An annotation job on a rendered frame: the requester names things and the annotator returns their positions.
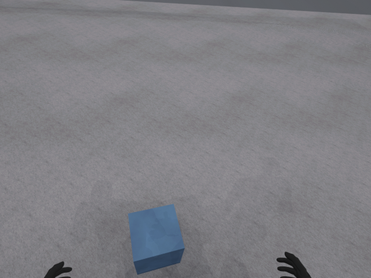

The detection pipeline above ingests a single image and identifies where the left robot hand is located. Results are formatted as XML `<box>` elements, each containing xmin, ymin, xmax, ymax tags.
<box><xmin>44</xmin><ymin>261</ymin><xmax>72</xmax><ymax>278</ymax></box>

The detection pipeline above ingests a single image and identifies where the carton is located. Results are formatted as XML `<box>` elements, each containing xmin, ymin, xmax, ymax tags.
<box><xmin>128</xmin><ymin>204</ymin><xmax>185</xmax><ymax>275</ymax></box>

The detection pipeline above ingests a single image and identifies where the right robot hand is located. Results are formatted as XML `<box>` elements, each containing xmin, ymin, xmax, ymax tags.
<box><xmin>277</xmin><ymin>252</ymin><xmax>311</xmax><ymax>278</ymax></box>

